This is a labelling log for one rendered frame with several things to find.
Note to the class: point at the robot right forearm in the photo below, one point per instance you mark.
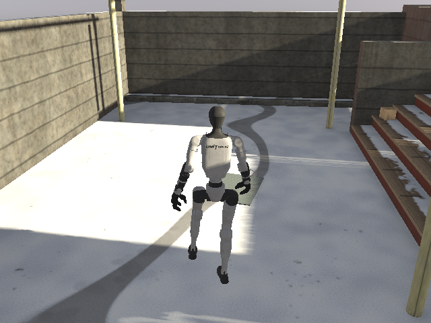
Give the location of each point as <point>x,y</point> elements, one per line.
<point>246,176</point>

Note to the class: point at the robot left forearm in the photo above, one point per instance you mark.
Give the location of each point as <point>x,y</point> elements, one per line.
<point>182,180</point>

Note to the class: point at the robot left upper arm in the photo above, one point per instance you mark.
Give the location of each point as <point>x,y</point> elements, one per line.
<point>191,153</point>

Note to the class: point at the robot torso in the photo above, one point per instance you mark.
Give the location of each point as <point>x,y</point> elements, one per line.
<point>216,157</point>

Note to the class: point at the right robot shin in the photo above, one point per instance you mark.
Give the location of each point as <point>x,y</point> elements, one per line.
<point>225,250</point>

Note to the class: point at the right robot hand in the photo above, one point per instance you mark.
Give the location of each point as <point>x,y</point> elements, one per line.
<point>241,184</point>

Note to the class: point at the robot right upper arm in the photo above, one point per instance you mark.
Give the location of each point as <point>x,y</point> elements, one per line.
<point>240,153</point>

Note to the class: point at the left robot hand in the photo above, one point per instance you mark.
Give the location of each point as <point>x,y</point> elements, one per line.
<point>175,201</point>

